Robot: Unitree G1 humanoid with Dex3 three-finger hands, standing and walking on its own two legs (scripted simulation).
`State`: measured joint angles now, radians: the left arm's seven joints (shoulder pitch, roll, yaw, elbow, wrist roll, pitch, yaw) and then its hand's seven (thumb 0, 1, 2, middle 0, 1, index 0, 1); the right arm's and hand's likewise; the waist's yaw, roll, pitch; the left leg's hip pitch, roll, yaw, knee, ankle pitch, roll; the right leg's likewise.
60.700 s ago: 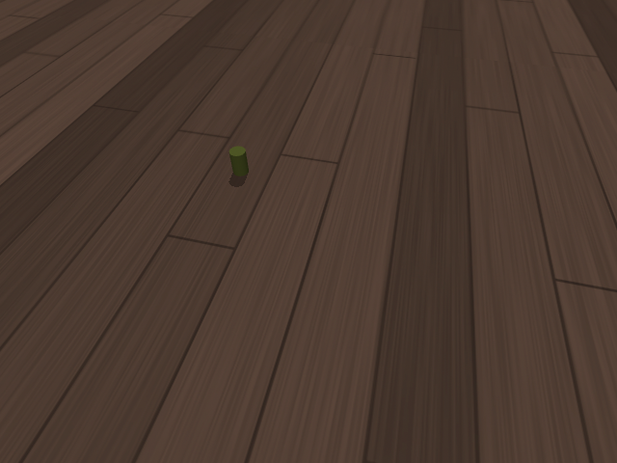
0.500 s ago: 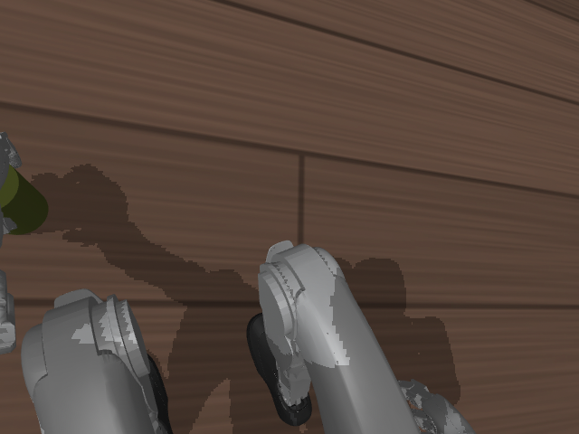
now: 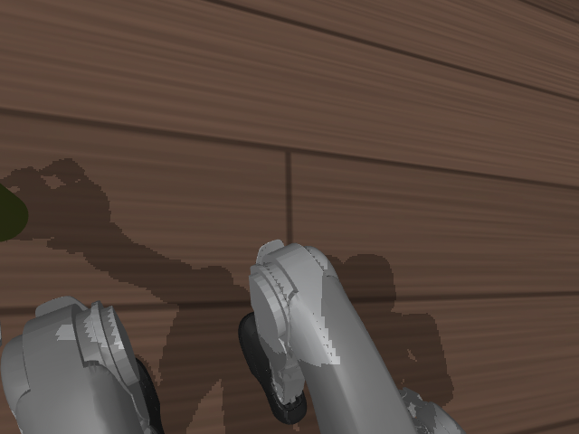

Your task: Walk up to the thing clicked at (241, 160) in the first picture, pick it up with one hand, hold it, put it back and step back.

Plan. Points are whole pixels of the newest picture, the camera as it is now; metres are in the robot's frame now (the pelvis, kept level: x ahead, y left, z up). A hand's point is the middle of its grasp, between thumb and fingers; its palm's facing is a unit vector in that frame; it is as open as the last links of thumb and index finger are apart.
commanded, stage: open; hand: left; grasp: from above
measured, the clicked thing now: out of the picture +0.46 +0.30 -0.24
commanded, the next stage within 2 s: withdraw in 0.18 s
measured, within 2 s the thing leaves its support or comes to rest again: neither
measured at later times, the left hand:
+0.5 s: hand out of the picture +0.47 +0.30 -0.19, palm faces -0.38 -0.11 -0.92, open 13.8 cm
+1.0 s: hand out of the picture +0.43 +0.30 -0.01, palm faces -0.51 -0.13 -0.85, open 14.0 cm
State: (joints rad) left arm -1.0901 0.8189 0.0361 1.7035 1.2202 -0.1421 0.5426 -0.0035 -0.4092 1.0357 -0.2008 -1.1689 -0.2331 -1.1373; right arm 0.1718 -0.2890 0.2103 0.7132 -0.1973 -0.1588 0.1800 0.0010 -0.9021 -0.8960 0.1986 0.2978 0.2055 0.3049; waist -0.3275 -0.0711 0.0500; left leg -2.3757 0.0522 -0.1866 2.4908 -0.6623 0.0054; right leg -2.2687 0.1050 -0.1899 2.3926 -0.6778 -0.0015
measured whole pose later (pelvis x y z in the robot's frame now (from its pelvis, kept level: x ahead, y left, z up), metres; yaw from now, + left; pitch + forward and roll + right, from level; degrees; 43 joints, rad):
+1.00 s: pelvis +0.00 +0.00 +0.11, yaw +6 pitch +35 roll -6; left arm -0.96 0.59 -0.16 1.22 1.04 -0.04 0.10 0.00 -0.51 1.00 -0.09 -0.99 -0.09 -1.00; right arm 0.20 -0.29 0.06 0.67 -0.04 0.03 0.06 0.00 -0.91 -0.90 0.20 0.30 0.21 0.30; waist -0.17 0.01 -0.14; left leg -2.09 0.04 -0.09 2.10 -0.63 0.01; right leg -2.01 0.08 -0.09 2.06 -0.67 -0.01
